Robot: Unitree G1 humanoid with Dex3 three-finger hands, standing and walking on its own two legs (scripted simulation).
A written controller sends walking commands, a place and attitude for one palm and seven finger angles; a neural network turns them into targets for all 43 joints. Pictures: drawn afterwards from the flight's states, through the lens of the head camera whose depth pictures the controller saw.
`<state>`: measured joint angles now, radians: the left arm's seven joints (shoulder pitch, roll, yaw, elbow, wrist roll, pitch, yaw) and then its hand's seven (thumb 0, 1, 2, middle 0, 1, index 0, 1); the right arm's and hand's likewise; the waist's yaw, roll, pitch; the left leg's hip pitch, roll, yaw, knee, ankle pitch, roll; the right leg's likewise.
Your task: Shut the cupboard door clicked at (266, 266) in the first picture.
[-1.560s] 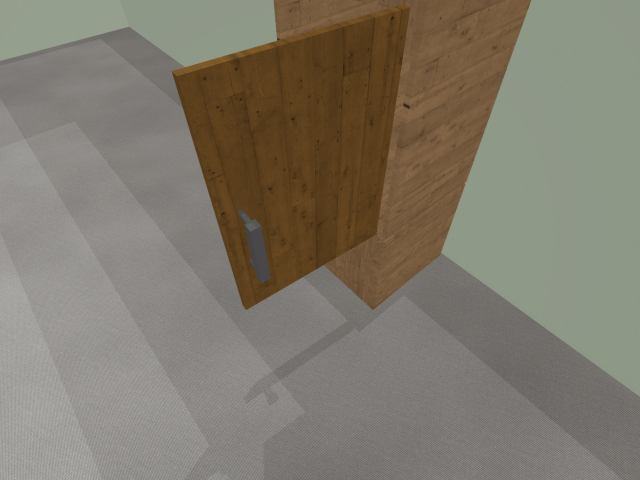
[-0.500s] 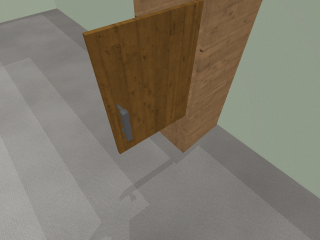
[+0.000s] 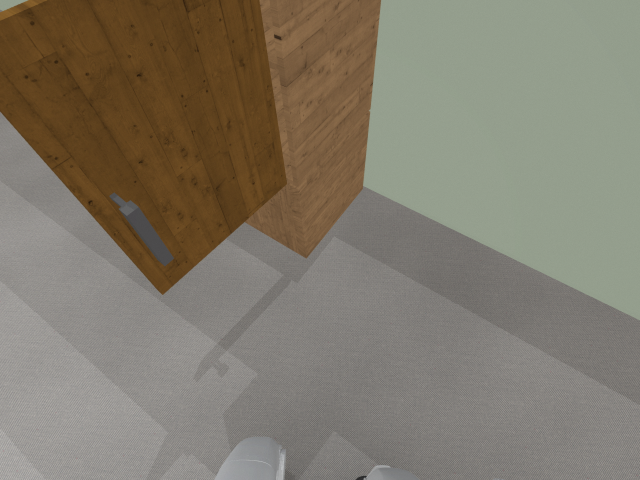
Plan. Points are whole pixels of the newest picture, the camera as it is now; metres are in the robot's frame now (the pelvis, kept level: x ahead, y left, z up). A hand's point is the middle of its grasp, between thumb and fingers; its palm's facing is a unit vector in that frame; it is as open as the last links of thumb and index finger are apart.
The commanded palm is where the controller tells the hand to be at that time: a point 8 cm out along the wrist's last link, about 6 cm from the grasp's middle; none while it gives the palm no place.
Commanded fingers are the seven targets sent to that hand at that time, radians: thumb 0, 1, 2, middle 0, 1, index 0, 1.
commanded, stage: walk to a spot facing it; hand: left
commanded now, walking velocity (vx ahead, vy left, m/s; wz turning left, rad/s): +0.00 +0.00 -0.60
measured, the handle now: (142, 230) +0.48 +0.37 -0.10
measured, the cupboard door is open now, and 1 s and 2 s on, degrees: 85 85 85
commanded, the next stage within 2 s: turn to face it in 1.86 s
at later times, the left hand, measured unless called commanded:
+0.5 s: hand (179, 451) +0.15 +0.23 -0.16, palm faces -0.22 -0.95 -0.24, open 7.3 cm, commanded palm none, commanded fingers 0.00 0.90 0.90 -0.20 -0.30 -0.20 -0.30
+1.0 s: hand (273, 430) +0.19 +0.09 -0.15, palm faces -0.55 -0.80 -0.22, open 7.3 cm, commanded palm none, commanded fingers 0.00 0.90 0.90 -0.20 -0.30 -0.20 -0.30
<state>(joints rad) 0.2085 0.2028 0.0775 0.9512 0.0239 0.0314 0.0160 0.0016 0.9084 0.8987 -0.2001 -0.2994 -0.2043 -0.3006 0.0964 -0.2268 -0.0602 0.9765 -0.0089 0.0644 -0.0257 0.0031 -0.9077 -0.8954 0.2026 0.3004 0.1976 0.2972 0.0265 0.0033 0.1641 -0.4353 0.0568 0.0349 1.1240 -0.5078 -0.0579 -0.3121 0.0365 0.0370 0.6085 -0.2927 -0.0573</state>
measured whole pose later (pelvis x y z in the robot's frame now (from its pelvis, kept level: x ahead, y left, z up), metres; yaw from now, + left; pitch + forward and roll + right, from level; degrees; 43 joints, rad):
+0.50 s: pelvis +0.00 +0.03 +0.01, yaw -17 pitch +1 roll -2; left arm 0.16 0.30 0.11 0.88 0.02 0.07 -0.03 0.00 0.91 0.90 -0.20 -0.30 -0.20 -0.30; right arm 0.18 -0.20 -0.01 0.90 -0.03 0.02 -0.04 0.00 -0.90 -0.90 0.20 0.30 0.20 0.30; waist 0.03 -0.04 0.11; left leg -0.21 0.09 0.05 0.47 -0.28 -0.03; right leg -0.52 0.01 0.01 1.09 -0.45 0.07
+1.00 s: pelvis +0.01 -0.02 +0.01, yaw -36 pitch +2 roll +2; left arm 0.20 0.21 0.06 0.89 0.02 0.03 -0.01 0.00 0.91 0.90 -0.20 -0.30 -0.21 -0.30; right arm 0.16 -0.23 -0.05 0.90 -0.01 0.05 0.00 0.00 -0.91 -0.90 0.20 0.30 0.19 0.30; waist 0.01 -0.03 0.08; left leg -0.42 0.04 0.02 0.85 -0.43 -0.08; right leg -0.25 0.06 0.12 0.49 -0.26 -0.05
